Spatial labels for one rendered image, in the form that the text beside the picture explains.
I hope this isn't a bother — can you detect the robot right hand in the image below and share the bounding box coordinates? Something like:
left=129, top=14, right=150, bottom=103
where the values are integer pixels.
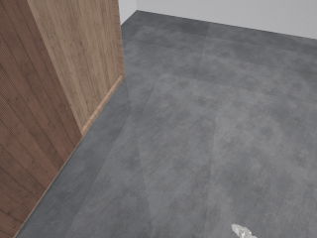
left=231, top=223, right=257, bottom=238

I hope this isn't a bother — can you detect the wardrobe door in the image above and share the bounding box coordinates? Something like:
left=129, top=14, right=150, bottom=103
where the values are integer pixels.
left=0, top=0, right=83, bottom=238
left=27, top=0, right=121, bottom=130

